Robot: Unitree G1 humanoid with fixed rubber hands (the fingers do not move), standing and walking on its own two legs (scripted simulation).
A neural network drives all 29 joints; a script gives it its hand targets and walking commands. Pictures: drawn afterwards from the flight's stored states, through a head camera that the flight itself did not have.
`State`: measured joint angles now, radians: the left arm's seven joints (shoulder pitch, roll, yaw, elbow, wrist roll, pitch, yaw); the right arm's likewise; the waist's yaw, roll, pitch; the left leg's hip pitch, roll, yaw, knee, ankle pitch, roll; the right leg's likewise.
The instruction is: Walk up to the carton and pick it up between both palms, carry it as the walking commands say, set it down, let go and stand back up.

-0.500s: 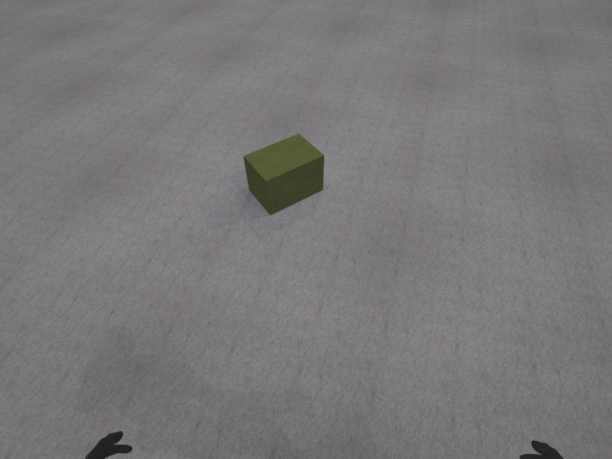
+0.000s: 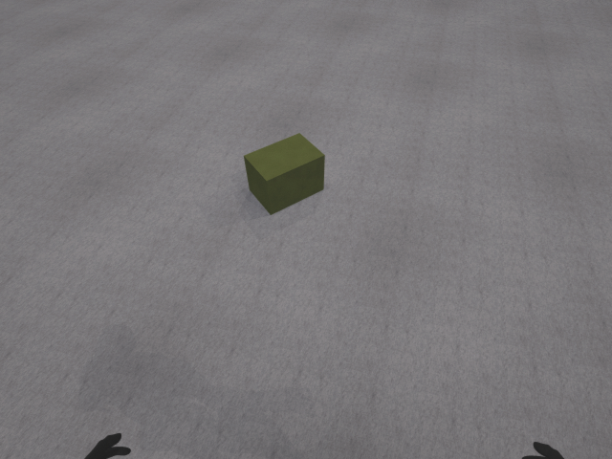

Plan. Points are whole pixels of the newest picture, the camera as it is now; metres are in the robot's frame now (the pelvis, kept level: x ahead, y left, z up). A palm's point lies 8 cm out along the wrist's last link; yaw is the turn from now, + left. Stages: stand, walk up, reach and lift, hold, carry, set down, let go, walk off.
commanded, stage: stand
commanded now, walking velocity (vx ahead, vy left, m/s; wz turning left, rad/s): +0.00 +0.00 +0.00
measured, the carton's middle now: (285, 173) +1.39 +0.16 -0.68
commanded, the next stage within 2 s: walk up in 0.20 s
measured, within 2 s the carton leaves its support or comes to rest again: neither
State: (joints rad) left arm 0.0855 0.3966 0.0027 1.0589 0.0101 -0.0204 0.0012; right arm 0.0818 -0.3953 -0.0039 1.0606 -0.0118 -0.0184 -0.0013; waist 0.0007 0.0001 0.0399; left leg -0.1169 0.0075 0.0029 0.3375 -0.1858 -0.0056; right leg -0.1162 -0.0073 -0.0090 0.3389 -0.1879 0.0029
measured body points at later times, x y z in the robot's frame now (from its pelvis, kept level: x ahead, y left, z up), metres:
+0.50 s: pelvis +0.02 +0.00 -0.01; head +0.01 +0.00 +0.44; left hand +0.11 +0.34 -0.11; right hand +0.13 -0.33 -0.11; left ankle +0.00 +0.12 -0.74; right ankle +0.00 -0.12 -0.75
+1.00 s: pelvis +0.19 +0.04 -0.02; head +0.20 +0.04 +0.43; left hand +0.33 +0.37 -0.09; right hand +0.25 -0.32 -0.10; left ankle +0.09 +0.16 -0.75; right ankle +0.31 -0.08 -0.74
